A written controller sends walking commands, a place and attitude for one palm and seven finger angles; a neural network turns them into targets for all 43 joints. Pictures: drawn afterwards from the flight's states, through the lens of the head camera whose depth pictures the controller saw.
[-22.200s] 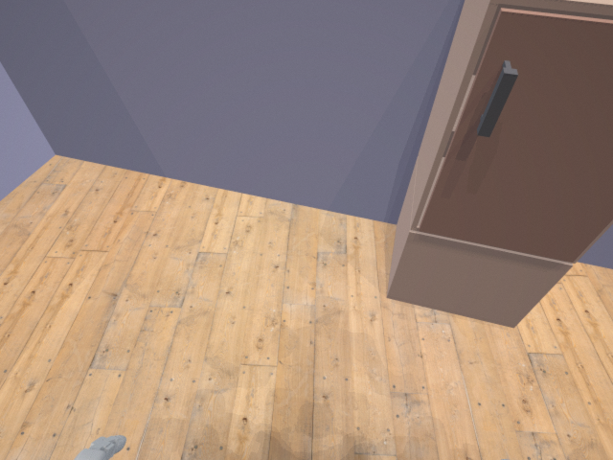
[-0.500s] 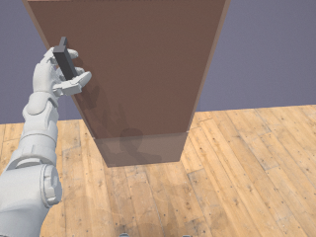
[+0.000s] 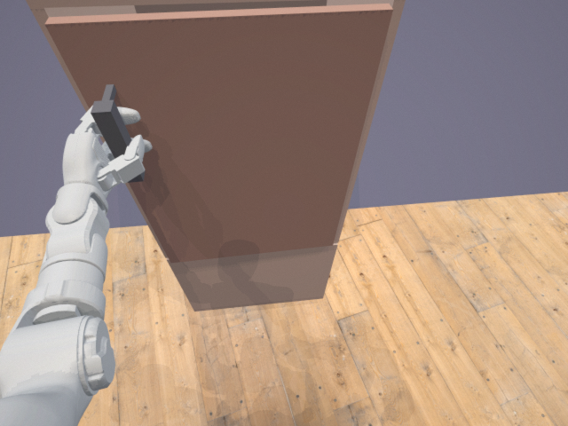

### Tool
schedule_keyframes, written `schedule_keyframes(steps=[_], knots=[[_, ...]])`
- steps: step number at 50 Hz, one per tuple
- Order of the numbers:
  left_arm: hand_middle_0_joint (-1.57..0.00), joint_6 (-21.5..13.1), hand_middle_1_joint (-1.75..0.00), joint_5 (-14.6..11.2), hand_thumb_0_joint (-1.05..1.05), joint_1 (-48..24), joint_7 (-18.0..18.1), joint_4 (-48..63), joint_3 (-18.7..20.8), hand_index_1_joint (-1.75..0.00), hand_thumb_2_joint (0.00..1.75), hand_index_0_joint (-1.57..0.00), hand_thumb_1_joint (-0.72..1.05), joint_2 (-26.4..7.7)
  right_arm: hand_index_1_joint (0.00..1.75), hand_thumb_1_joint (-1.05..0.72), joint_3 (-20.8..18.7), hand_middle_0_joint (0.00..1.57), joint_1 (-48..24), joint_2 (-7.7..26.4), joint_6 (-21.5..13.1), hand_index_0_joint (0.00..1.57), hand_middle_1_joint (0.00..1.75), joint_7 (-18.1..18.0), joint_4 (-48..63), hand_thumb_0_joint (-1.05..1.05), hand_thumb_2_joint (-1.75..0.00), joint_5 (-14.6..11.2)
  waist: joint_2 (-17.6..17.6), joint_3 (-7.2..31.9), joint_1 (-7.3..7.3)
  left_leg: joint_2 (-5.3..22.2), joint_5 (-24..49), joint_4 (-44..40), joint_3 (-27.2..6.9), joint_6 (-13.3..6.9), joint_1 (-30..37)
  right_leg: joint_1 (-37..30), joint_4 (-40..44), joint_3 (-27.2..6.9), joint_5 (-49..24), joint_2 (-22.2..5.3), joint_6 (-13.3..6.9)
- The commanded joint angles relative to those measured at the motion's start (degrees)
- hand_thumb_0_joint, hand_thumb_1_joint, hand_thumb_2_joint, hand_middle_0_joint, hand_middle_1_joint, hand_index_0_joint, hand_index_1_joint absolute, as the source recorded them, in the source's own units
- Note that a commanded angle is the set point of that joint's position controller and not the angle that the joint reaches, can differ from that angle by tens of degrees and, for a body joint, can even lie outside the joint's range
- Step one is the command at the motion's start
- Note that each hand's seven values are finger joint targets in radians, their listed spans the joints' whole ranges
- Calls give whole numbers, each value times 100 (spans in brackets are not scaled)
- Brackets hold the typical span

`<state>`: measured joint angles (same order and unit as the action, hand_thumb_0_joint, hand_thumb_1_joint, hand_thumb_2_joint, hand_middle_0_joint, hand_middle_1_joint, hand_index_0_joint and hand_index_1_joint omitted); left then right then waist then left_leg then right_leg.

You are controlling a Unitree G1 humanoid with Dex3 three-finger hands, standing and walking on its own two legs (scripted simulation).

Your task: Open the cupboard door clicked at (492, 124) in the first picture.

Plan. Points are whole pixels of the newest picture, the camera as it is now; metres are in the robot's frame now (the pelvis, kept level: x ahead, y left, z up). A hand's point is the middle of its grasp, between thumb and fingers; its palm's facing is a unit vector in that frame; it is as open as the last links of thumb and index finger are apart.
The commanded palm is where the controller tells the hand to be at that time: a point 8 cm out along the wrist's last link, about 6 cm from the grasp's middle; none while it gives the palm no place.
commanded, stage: pull the door open along its arc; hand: left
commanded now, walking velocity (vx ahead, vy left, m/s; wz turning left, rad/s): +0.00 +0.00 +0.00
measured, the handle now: (123, 135) +0.51 +0.23 +0.12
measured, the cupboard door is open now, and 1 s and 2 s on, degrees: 1 39 35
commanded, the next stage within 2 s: open thumb and fingers to let go in 0.94 s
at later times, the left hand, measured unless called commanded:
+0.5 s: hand (159, 228) +0.34 +0.15 +0.13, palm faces +0.34 -0.94 +0.05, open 6.3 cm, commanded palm +0.28 +0.19 +0.12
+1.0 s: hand (223, 296) +0.25 +0.06 +0.13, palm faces +0.37 -0.93 -0.02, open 6.4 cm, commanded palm +0.20 +0.10 +0.12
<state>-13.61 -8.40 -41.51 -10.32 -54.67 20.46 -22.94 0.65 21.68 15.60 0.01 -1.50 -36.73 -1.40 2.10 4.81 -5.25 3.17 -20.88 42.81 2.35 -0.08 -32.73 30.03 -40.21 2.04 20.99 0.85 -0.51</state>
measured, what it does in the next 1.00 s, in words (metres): stands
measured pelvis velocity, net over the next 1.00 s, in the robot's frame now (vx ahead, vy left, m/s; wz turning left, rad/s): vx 0.01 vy -0.03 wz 0.06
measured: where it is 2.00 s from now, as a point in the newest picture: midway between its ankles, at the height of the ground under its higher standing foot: outside the picture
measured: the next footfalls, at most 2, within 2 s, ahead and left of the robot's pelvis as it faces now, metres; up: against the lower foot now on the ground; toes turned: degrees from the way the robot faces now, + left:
none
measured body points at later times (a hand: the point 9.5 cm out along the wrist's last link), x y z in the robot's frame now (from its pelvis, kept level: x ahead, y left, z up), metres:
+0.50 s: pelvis +0.00 -0.01 +0.01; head +0.01 -0.02 +0.46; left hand +0.31 +0.19 +0.13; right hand +0.19 -0.22 -0.08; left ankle +0.00 +0.12 -0.71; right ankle -0.02 -0.12 -0.71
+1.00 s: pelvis +0.01 -0.03 +0.01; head -0.02 -0.06 +0.46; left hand +0.22 +0.11 +0.13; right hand +0.21 -0.22 -0.08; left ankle +0.00 +0.12 -0.71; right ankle -0.02 -0.12 -0.71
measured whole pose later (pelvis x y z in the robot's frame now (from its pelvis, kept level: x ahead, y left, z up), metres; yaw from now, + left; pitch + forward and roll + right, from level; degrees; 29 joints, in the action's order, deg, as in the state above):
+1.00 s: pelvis +0.01 -0.03 +0.01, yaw +3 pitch -2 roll +0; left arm 8.5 1.9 17.0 28.7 18.7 -16.8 1.9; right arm 0.9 8.8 10.5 4.6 1.6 -33.5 2.6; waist 3.9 2.1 0.6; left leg 2.7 -19.7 36.5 -0.7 2.1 -14.5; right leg 11.3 -35.5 5.1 22.1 0.8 -2.5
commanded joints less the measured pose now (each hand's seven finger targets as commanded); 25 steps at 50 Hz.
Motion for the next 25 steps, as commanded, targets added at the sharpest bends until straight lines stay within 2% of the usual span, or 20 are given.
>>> schedule_keyframes(steps=[1, 3, 5, 6, 8, 9, 12, 13, 14, 15, 16, 19, 20, 22, 24, 25], knots=[[-40, -488, -135, -226, 0, -1660, -132, 1926, 121, -135, 90, -40, 90, -1219, 30, -90, -314, 20, 200, 826, -211, 20, 30, -45, 660, 0, -90, -35, 106, 2405, 215, -238, 2589, -350, -183, -189, 1624, -1047, 312, -35, -2920, 164, -49], [-40, -416, -135, -302, 0, -1177, -162, 2297, 54, -135, 90, -40, 90, -1078, 30, -90, -323, 20, 84, 809, -218, 20, 30, -32, 769, 0, -90, -68, -29, 2342, 300, -247, 2589, -418, -139, -202, 1578, -1239, 334, -37, -3038, 154, -45], [-40, -352, -135, -374, 0, -587, -151, 2756, 47, -135, 90, -40, 90, -989, 30, -90, -314, 20, -53, 785, -240, 20, 30, -16, 892, 0, -90, -84, 107, 2301, 434, -257, 2723, -464, -98, -214, 1606, -1422, 339, -37, -3152, 135, -63], [-40, -287, -135, -411, 0, -260, -150, 2950, 29, -135, 90, -40, 90, -896, 30, -90, -309, 20, -141, 757, -259, 20, 30, -3, 936, 0, -90, -100, 51, 2226, 471, -259, 2722, -495, -75, -216, 1613, -1457, 359, -32, -3205, 126, -50], [-40, -170, -135, -473, 0, 33, -129, 3314, -39, -135, 90, -40, 90, -765, 30, -90, -306, 20, -273, 728, -278, 20, 30, -10, 979, 0, -90, -121, -114, 1978, 469, -254, 2563, -575, -40, -223, 1576, -1487, 431, -27, -3203, 119, -31], [-40, -100, -135, -522, 0, 318, -122, 3541, -109, -135, 90, -40, 90, -608, 30, -90, -296, 20, -381, 703, -303, 20, 30, -4, 1045, 0, -90, -132, -79, 1845, 508, -265, 2442, -627, -22, -218, 1551, -1494, 469, -19, -3126, 108, -30], [-40, 60, -135, -557, 0, 914, -15, 4183, -204, -135, 90, -40, 90, -400, 30, -90, -280, 20, -611, 646, -378, 20, 30, -9, 1130, 0, -90, -152, -127, 1705, 567, -277, 2378, -708, -3, -212, 1599, -1609, 511, -10, -3112, 79, -24], [-40, 128, -135, -553, 0, 1070, 30, 4376, -244, -135, 90, -40, 90, -336, 30, -90, -268, 20, -689, 629, -398, 20, 30, -13, 1161, 0, -90, -154, -45, 1605, 586, -277, 2337, -751, -11, -199, 1627, -1575, 538, 1, -3026, 74, -29], [-40, 282, -135, -841, 0, 945, 862, 4823, 481, -135, 90, -40, 90, -156, 30, -90, -246, 20, -965, 413, -464, 20, 30, 10, 1193, 0, -90, -138, -81, 1532, 1061, -333, 2175, -808, -35, -119, 1407, -1597, 633, 96, -2638, 78, -28], [-40, 384, -135, -665, 0, 1189, 1305, 4927, 25, -135, 90, -40, 90, 246, 30, -90, -216, 20, -1041, 432, -522, 20, 30, 32, 1129, 0, -90, -94, -278, 1266, 855, -292, 2007, -880, -62, -102, 1447, -1516, 691, 133, -2371, 88, -11], [-40, 505, -135, -603, 0, 1596, 1551, 5025, -135, -135, 90, -40, 90, 540, 30, -90, -232, 20, -1122, 414, -537, 20, 30, 64, 1124, 0, -90, -91, -149, 1103, 837, -264, 1971, -926, -68, -72, 1492, -1425, 712, 144, -2279, 73, -13], [-40, 770, -135, -146, 0, 1888, 2264, 5873, -554, -135, 90, -40, 90, 877, 30, -90, -220, 20, -1252, 367, -481, 20, 30, 132, 1141, 0, -90, 16, -168, 1375, 813, -254, 2221, -924, -68, -62, 1712, -1573, 639, 147, -2401, 17, -20], [-40, 873, -135, 88, 0, 2058, 2447, 5950, -746, -135, 90, -40, 90, 943, 30, -90, -225, 20, -1273, 363, -436, 20, 30, 130, 1129, 0, -90, 69, -225, 1326, 767, -238, 2241, -911, -70, -84, 1776, -1581, 656, 132, -2416, 2, -8], [-40, 1079, -135, 333, 0, 2127, 2863, 6512, -1151, -135, 90, -40, 90, 1346, 30, -90, -199, 20, -1421, 273, -346, 20, 30, 149, 1176, 0, -90, 132, -93, 1414, 754, -231, 2253, -932, -68, -62, 1899, -1642, 670, 128, -2379, -40, -27], [-40, 1291, -135, 521, 0, 2336, 3087, 6769, -1534, -135, 90, -40, 90, 1660, 30, -90, -177, 20, -1498, 241, -242, 20, 30, 130, 1194, 0, -90, 179, -186, 1304, 679, -212, 2218, -948, -76, -63, 2005, -1657, 749, 126, -2396, -55, -29], [-40, 1373, -135, 577, 0, 2469, 3216, 6845, -1613, -135, 90, -40, 90, 1742, 30, -90, -178, 20, -1541, 240, -196, 20, 30, 99, 1209, 0, -90, 215, -443, 1295, 663, -217, 2115, -935, -97, -81, 2016, -1729, 822, 110, -2340, -61, -14]])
